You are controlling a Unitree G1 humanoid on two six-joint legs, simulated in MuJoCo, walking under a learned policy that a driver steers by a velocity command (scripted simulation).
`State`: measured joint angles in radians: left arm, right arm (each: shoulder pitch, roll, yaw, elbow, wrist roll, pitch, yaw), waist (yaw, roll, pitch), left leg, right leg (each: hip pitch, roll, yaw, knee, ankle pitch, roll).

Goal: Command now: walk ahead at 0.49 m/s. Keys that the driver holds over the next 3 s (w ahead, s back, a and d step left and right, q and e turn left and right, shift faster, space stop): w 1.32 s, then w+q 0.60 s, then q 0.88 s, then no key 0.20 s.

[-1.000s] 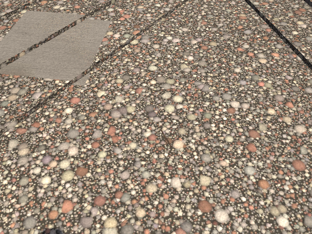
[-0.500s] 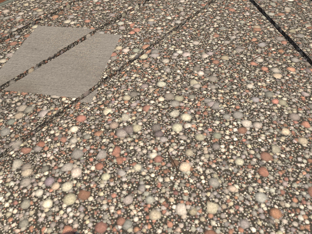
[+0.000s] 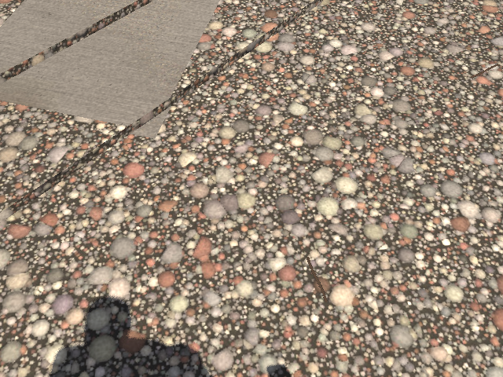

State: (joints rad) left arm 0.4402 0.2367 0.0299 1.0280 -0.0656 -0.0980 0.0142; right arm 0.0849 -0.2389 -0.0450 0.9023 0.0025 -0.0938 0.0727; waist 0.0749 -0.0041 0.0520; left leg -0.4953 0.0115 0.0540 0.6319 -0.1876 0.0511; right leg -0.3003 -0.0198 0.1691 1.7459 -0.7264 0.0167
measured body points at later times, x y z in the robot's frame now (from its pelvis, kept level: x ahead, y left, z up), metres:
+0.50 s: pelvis +0.29 -0.06 +0.01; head +0.32 -0.08 +0.46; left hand +0.41 +0.21 -0.09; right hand +0.34 -0.33 -0.13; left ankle +0.20 +0.09 -0.63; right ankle +0.35 -0.14 -0.72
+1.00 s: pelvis +0.58 +0.00 +0.00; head +0.62 +0.00 +0.45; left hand +0.54 +0.26 -0.14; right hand +0.77 -0.24 -0.10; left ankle +0.68 +0.09 -0.72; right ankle +0.38 -0.14 -0.66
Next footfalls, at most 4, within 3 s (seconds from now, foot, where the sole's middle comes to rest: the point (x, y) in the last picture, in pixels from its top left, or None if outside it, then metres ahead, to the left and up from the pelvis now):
0.36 right None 0.39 -0.14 -0.76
0.94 left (247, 262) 0.72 0.09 -0.76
1.50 right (327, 179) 1.04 -0.14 -0.76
2.02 left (236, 124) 1.26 0.18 -0.76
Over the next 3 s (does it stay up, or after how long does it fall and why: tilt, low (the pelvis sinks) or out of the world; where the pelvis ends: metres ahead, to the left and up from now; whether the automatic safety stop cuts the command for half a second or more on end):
stays up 1.26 0.10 0.01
